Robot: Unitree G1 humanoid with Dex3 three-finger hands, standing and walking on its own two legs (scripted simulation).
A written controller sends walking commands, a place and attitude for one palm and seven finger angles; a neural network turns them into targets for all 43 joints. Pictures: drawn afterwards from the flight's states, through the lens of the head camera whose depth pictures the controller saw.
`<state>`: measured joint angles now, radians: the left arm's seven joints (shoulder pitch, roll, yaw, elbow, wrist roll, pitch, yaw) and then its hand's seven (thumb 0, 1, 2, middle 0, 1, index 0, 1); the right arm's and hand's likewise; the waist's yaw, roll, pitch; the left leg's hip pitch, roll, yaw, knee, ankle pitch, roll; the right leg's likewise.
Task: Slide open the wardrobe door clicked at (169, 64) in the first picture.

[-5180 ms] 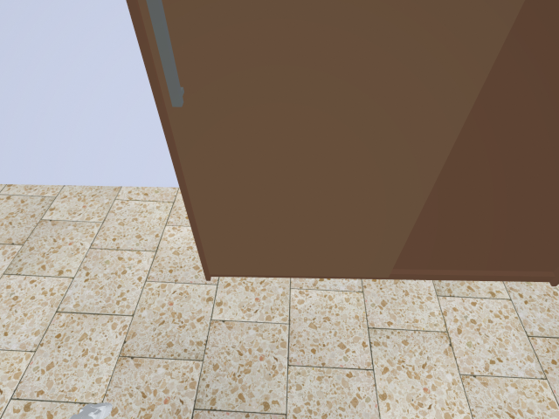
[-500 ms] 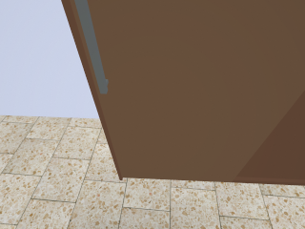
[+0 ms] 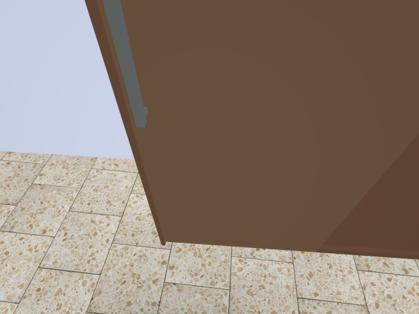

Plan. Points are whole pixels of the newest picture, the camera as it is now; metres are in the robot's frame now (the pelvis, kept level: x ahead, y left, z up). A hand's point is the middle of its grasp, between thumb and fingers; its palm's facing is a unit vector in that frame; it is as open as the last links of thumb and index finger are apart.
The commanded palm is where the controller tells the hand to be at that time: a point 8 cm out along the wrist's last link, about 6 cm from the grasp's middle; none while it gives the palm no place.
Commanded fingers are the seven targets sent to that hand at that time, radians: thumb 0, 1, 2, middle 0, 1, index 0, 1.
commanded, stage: shuffle to correct the standing spot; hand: left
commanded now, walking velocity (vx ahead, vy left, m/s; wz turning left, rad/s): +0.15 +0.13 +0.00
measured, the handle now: (129, 56) +0.52 +0.20 +0.23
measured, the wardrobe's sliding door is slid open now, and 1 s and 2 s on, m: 0.00 0.00 0.00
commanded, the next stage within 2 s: come to a stop and stand still in 0.04 s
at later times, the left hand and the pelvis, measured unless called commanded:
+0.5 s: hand out of the picture +0.10 +0.20 -0.17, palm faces +0.00 -0.97 -0.23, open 7.3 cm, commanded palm none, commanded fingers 0.00 0.90 0.90 -0.20 -0.30 -0.20 -0.30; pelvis +0.04 +0.02 +0.00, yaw -1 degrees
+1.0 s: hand out of the picture +0.02 +0.21 -0.16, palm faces -0.03 -0.97 -0.25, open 7.4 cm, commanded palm none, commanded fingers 0.00 0.90 0.90 -0.20 -0.30 -0.20 -0.30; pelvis +0.00 +0.02 +0.00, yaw -1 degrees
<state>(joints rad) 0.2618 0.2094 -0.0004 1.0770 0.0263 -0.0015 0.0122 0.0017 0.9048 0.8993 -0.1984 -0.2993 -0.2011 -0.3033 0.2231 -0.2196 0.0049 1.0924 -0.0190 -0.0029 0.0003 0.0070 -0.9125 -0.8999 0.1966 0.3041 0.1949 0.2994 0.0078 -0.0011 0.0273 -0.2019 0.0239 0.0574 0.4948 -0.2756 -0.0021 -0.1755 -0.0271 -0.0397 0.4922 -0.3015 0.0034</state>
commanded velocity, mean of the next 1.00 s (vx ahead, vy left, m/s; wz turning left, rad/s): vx -0.02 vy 0.01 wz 0.00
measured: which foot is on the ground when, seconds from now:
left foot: down 0.00-1.00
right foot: down 0.00-1.00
